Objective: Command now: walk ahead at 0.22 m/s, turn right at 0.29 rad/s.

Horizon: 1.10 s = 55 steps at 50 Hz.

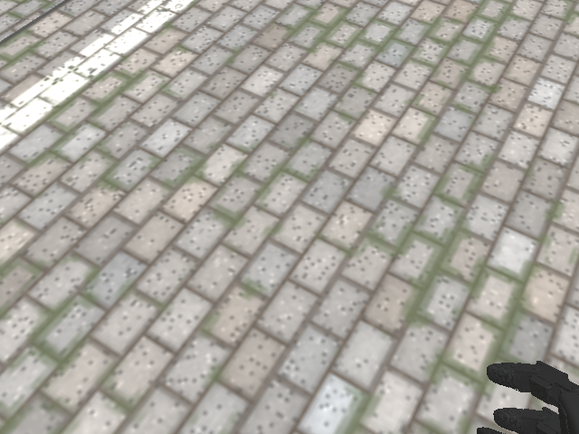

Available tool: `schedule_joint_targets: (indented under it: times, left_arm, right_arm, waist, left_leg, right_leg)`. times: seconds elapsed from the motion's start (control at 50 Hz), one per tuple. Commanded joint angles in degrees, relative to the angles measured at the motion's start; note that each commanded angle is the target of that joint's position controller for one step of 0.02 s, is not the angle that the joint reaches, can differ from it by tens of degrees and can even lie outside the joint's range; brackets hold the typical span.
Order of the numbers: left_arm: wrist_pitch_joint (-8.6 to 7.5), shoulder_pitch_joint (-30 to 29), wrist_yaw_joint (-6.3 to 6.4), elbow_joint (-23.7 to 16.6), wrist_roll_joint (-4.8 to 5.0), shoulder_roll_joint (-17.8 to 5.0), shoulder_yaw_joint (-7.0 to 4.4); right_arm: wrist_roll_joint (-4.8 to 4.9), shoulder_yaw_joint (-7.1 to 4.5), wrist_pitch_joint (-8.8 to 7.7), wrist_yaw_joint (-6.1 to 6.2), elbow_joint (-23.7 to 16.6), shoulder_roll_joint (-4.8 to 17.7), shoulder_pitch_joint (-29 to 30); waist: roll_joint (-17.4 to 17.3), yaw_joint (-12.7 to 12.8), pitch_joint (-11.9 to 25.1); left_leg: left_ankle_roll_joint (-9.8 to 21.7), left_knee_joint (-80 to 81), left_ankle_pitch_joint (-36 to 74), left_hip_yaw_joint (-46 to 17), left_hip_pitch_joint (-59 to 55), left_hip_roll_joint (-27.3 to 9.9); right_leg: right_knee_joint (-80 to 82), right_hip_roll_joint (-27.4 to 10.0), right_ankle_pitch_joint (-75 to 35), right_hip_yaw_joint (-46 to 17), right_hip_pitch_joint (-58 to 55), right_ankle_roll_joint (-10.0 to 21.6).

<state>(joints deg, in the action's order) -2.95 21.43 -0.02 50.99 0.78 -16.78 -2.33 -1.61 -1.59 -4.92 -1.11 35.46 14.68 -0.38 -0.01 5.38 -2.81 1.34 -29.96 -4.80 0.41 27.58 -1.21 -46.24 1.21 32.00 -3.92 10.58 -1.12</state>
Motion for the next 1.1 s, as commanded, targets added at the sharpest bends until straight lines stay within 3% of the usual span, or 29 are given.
schedule_joint_targets:
  times: [0.02,0.04,0.06,0.1,0.16,0.24,0.32,0.36,0.38,0.4,0.42,0.44,0.46,0.48,0.5,0.52,0.56,0.64,0.78,0.84,0.86,0.88,0.9,0.92,0.96,0.98,1.04,1.1]
  left_arm:
    - [-0.03,1.1,0.52,-5.0,1.66,-8.9,-1.98]
    - [0.97,-0.6,1.04,-5.1,1.17,-7.6,-1.96]
    - [2.36,-0.5,1.49,-4.9,0.57,-7.0,-2.26]
    - [4.7,1.6,2.12,-5.3,0.34,-4.7,-2.27]
    - [5.7,-1.1,2.2,-7.8,-0.21,-4.0,-2.56]
    - [5.76,-6.7,0.77,-10.9,-0.37,-4.0,-2.42]
    - [6.47,-9.9,-0.5,-13.6,-0.27,-5.6,-3.12]
    - [6.52,-8.7,-0.95,-13.8,-0.35,-5.5,-3.49]
    - [6.42,-7.6,-0.72,-13.6,-0.63,-6.5,-4.02]
    - [6.22,-5.6,0.06,-13.5,-0.65,-10.6,-5.34]
    - [6.08,-5.0,1.21,-15.0,-0.82,-17.2,-6.57]
    - [4.74,-3.6,0.54,-15.6,-2.49,-15.6,-5.92]
    - [3.51,-4.8,0.16,-15.5,-2.53,-14.3,-5.49]
    - [2.85,-7.9,0.4,-15.7,-1.46,-13.0,-5.3]
    - [2.9,-10.6,0.72,-16.3,-0.4,-10.8,-4.62]
    - [3.13,-12.3,1.15,-16.7,-0.14,-10.2,-4.23]
    - [3.46,-12.5,1.67,-17.3,-0.63,-9.8,-3.97]
    - [3.97,-11.4,2.35,-17.6,-0.23,-11.0,-4.53]
    - [4.96,-13.0,1.55,-18.5,-0.13,-11.4,-4.8]
    - [5.56,-15.3,1.83,-19.2,0.78,-10.6,-4.5]
    - [5.58,-13.9,1.96,-19.4,0.55,-8.7,-3.96]
    - [5.27,-10.4,1.72,-19.9,0.18,-5.9,-3.31]
    - [4.65,-11.0,1.72,-20.0,-0.19,-10.2,-4.63]
    - [4.6,-10.0,1.61,-18.9,-0.09,-13.3,-5.85]
    - [5.68,-8.4,1.79,-16.8,0.07,-11.7,-6.01]
    - [6.1,-8.6,1.67,-16.8,0.16,-10.2,-5.61]
    - [6.07,-12.6,1.19,-19.2,0.94,-7.3,-4.46]
    - [5.96,-14.6,0.64,-20.8,0.46,-6.1,-3.67]
  right_arm:
    - [0.91,-3.28,1.93,0.95,-0.2,9.0,-15.3]
    - [1.27,-2.74,2.05,1.05,0.2,7.5,-11.8]
    - [1.19,-2.4,2.09,0.94,0.4,6.3,-8.6]
    - [-0.18,-2.85,1.63,0.83,1.0,7.0,-4.3]
    - [-0.14,-3.34,1.23,1.54,2.1,7.8,-2.6]
    - [0.57,-4.0,2.3,2.69,3.8,9.6,-2.8]
    - [1.94,-4.79,3.71,2.37,5.3,11.7,-4.0]
    - [3.0,-5.0,4.29,2.35,6.0,12.0,-3.7]
    - [3.23,-4.83,4.51,2.29,7.1,10.9,-5.9]
    - [2.16,-4.33,4.7,2.09,8.2,8.6,-9.1]
    - [-0.68,-3.26,4.68,1.78,5.7,5.8,-8.2]
    - [-0.09,-3.8,4.62,2.24,4.3,7.8,-2.8]
    - [1.44,-4.24,4.84,2.46,4.2,8.9,-1.3]
    - [1.9,-4.4,5.02,2.88,5.0,8.7,-2.6]
    - [1.43,-4.69,5.2,3.39,5.8,9.2,-3.2]
    - [1.03,-4.9,5.26,3.63,5.9,9.5,-3.6]
    - [1.33,-4.83,5.04,3.47,6.2,8.6,-4.8]
    - [1.65,-4.03,4.83,3.15,5.7,6.7,-3.0]
    - [2.24,-4.25,3.88,1.75,5.4,8.0,-3.7]
    - [2.14,-4.74,3.05,1.1,6.6,8.5,-8.4]
    - [1.44,-5.53,3.12,1.33,6.8,11.4,-10.2]
    - [0.53,-6.41,3.8,1.87,6.1,16.3,-8.3]
    - [-0.96,-6.02,3.72,1.75,5.5,14.5,-8.3]
    - [-0.59,-5.06,3.51,2.01,4.2,11.6,-5.7]
    - [0.96,-4.24,3.7,2.56,3.4,8.7,-2.0]
    - [1.38,-3.98,3.84,2.87,3.5,8.4,-2.3]
    - [0.86,-4.17,4.77,3.65,4.0,9.4,-5.9]
    - [0.92,-4.92,5.37,3.59,4.1,11.5,-7.3]
  waist:
    - [-8.4,-9.2,19.8]
    - [-5.9,-7.5,14.7]
    - [-6.0,-5.5,11.0]
    - [-8.3,-2.6,8.1]
    - [-7.7,-2.4,7.1]
    - [-6.3,-4.1,7.6]
    - [-6.2,-5.0,6.7]
    - [-5.7,-3.7,6.7]
    - [-4.0,-3.6,6.8]
    - [4.3,-4.1,7.0]
    - [21.5,-5.5,6.6]
    - [14.9,-1.1,10.4]
    - [9.6,-1.7,9.8]
    - [7.1,-3.6,8.9]
    - [5.5,-4.5,8.6]
    - [6.3,-5.5,8.6]
    - [6.7,-6.2,10.1]
    - [6.8,-4.8,9.9]
    - [9.5,-4.2,8.3]
    - [8.8,-7.2,8.7]
    - [4.6,-6.8,9.9]
    - [-11.1,-2.8,8.7]
    - [-14.7,-4.8,7.6]
    - [-9.7,-3.9,6.6]
    - [-7.2,-3.1,4.6]
    - [-7.4,-3.7,3.9]
    - [-9.1,-6.5,4.0]
    - [-9.8,-8.0,5.8]
  left_leg:
    - [14.0,3.3,33.3,-19.3,-39.4,-21.0]
    - [12.6,6.0,28.9,-15.3,-31.8,-18.5]
    - [11.9,8.9,24.0,-11.6,-23.9,-16.8]
    - [12.4,14.2,18.2,-6.3,-12.4,-15.2]
    - [13.0,16.6,13.6,-2.0,-10.7,-16.0]
    - [12.5,16.9,8.2,1.4,-12.9,-16.8]
    - [11.0,13.6,5.9,1.7,-17.3,-19.0]
    - [8.1,9.0,4.5,3.3,-18.0,-18.1]
    - [5.3,4.9,0.8,5.0,-16.7,-15.9]
    - [0.6,-5.4,-6.0,9.5,-11.8,-11.2]
    - [-5.7,-23.7,-31.4,12.5,6.0,-1.9]
    - [-5.9,-34.4,-35.6,1.3,10.4,1.3]
    - [-4.9,-37.9,-31.5,-1.9,11.6,0.3]
    - [-4.2,-37.1,-26.3,-3.1,12.3,-0.7]
    - [-4.2,-35.6,-23.1,-3.8,12.3,-1.3]
    - [-4.5,-35.2,-20.4,-3.9,10.0,-1.0]
    - [-5.0,-33.5,-17.1,-3.8,7.3,0.5]
    - [-6.2,-21.1,-14.8,-4.7,4.8,1.6]
    - [-5.2,-7.4,-16.0,-5.4,-4.3,3.6]
    - [-3.1,8.4,-5.3,-4.3,-14.0,3.1]
    - [-0.5,10.7,-1.1,-9.2,-21.0,-4.0]
    - [6.5,11.6,10.1,-22.0,-25.4,-15.9]
    - [14.5,13.1,14.3,-29.5,-21.6,-22.8]
    - [14.6,12.7,13.2,-25.4,-20.1,-21.4]
    - [10.1,11.5,8.6,-15.4,-19.9,-14.6]
    - [10.0,11.4,10.0,-13.1,-20.3,-13.8]
    - [11.0,12.1,12.0,-8.3,-24.2,-12.8]
    - [11.7,11.6,13.6,-6.3,-27.1,-14.7]
  right_leg:
    - [-25.7,-2.4,5.1,-2.1,28.0,-1.6]
    - [-24.0,-4.3,1.5,-0.7,27.7,-2.4]
    - [-21.9,-5.6,-1.0,-0.3,24.6,-3.1]
    - [-20.9,-5.5,-6.0,1.8,17.3,-4.3]
    - [-14.5,-6.5,-11.8,2.0,16.8,-4.0]
    - [-4.2,-7.0,-17.6,3.4,14.0,-2.3]
    - [3.2,-6.1,-14.2,5.5,12.5,-0.2]
    - [12.0,-4.3,-17.9,7.7,8.0,1.8]
    - [16.8,-2.9,-22.5,7.4,4.1,3.4]
    - [22.5,-6.7,-37.9,0.0,-2.0,6.2]
    - [23.6,-20.5,-57.6,-20.0,-10.5,15.7]
    - [25.6,-23.3,-54.0,-25.1,-8.8,22.4]
    - [26.2,-20.6,-50.9,-20.4,-8.1,20.7]
    - [25.7,-17.8,-47.0,-16.8,-7.4,17.5]
    - [25.6,-16.4,-44.9,-15.1,-6.7,15.3]
    - [25.7,-15.3,-45.7,-13.9,-4.5,14.7]
    - [25.7,-13.8,-46.9,-12.8,-4.0,14.6]
    - [25.2,-12.6,-41.3,-14.6,-4.8,14.4]
    - [24.0,-11.1,-35.3,-22.6,-0.8,14.0]
    - [20.2,-7.7,-33.4,-23.2,1.5,10.4]
    - [15.3,-4.6,-24.1,-20.4,6.9,7.4]
    - [3.9,4.7,-4.0,-9.1,17.9,3.5]
    - [-9.4,5.1,5.7,-5.2,22.8,0.6]
    - [-17.3,2.4,2.3,-6.1,22.9,-0.6]
    - [-22.4,1.4,-4.4,-4.7,24.3,-2.6]
    - [-23.9,1.1,-6.4,-4.1,25.3,-3.5]
    - [-17.5,-0.4,-9.3,0.0,26.4,-5.0]
    - [-8.8,-2.8,-8.6,1.9,23.1,-5.3]
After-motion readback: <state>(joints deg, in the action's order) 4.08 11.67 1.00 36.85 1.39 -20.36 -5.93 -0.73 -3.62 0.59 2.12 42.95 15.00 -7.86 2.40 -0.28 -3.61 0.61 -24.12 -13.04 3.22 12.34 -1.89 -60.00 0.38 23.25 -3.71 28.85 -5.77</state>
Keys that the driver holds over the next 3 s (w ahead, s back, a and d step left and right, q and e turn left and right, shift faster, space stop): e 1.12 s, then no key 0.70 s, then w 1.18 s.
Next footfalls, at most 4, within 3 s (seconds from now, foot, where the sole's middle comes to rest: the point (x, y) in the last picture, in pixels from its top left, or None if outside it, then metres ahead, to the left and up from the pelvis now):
0.40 right None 0.12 -0.14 -0.76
0.86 left None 0.21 0.07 -0.76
1.28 right None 0.04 -0.14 -0.76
1.62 left None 0.20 0.04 -0.76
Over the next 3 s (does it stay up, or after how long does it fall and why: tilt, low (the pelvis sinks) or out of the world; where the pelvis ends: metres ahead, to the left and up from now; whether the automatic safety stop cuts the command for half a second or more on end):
stays up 0.45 -0.37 0.01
